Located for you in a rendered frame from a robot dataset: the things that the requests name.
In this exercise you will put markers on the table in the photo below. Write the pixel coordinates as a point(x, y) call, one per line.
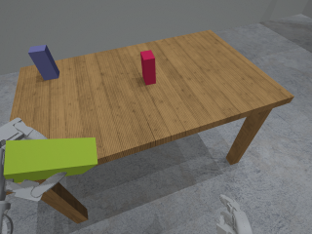
point(201, 83)

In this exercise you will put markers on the robot left hand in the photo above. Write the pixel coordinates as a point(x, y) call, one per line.
point(28, 189)

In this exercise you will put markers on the sponge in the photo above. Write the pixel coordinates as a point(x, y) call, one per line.
point(36, 159)

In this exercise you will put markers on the left robot forearm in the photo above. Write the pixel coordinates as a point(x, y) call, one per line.
point(6, 224)

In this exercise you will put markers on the robot right hand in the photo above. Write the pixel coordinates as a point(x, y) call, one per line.
point(238, 223)

